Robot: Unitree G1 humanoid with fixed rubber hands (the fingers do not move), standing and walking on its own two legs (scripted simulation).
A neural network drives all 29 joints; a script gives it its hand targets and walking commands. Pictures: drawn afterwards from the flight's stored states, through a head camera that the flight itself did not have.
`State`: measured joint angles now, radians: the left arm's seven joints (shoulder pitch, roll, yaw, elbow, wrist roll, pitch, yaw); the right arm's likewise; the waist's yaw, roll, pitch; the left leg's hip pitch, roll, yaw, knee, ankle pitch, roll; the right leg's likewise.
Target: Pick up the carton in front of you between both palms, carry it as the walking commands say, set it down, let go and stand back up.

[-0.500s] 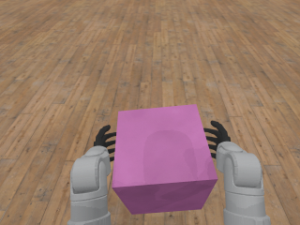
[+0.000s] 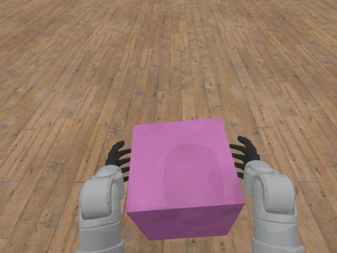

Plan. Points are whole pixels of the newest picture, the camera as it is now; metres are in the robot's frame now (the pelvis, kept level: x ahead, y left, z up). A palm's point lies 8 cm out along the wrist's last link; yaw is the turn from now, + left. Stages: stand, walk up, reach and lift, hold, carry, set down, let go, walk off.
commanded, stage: carry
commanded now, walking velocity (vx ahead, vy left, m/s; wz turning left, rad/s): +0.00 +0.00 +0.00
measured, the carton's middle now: (182, 183) +0.29 +0.00 +0.00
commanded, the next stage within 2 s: hold in 1.48 s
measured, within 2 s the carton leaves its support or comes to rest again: neither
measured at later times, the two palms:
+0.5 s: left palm (116, 199) +0.22 +0.15 +0.05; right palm (254, 197) +0.22 -0.15 +0.05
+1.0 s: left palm (120, 201) +0.22 +0.14 +0.04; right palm (256, 200) +0.22 -0.16 +0.04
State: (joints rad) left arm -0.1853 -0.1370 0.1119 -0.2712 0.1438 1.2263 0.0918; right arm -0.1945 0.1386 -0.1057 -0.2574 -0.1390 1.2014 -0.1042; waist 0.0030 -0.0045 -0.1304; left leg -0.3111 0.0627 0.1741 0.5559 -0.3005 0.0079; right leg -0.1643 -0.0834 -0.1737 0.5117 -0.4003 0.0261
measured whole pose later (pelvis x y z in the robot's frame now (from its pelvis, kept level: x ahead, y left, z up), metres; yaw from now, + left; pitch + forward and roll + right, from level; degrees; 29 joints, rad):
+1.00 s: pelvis -0.07 -0.01 +0.00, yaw +0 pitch +2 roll +0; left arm -0.23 -0.15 0.18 0.19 0.25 0.73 0.04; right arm -0.23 0.15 -0.17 0.20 -0.25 0.72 -0.05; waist 0.00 0.00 -0.10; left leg -0.37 0.09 0.17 0.51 -0.17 0.01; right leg -0.25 -0.06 -0.18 0.54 -0.31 -0.01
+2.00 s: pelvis -0.07 +0.02 +0.01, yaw -9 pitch -8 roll +0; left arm -0.30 -0.16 0.25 0.28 0.32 0.72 -0.01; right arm -0.30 0.16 -0.26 0.32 -0.30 0.70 0.01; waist 0.01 -0.03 0.03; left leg -0.10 -0.01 0.00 0.38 -0.14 0.00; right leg -0.04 0.00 0.06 0.40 -0.22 0.01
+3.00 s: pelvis -0.12 +0.00 -0.16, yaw -9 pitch +43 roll +0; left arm -0.79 -0.18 0.56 0.49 0.30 0.27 0.07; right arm -0.89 0.03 -0.41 0.71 -0.28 0.26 -0.03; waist 0.06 -0.03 -0.20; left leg -1.68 -0.05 -0.10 1.29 -0.37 -0.06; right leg -1.63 0.11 0.07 1.36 -0.48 0.01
